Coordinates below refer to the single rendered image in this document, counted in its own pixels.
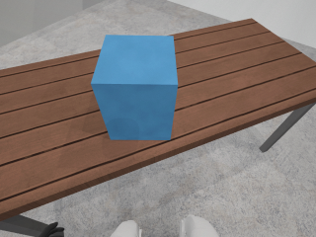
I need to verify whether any robot thigh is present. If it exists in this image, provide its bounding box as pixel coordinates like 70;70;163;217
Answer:
179;215;219;237
110;221;142;237

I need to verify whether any left robot hand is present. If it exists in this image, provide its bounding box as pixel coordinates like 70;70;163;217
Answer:
39;221;64;237

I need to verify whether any right robot thigh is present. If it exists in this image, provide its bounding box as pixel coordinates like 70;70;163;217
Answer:
179;215;219;237

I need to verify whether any table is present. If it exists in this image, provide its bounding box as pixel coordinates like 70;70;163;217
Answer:
0;18;316;237

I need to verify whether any carton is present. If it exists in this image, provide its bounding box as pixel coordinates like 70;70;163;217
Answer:
91;35;178;140

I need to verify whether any left robot thigh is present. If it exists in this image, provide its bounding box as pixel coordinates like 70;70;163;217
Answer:
110;221;142;237

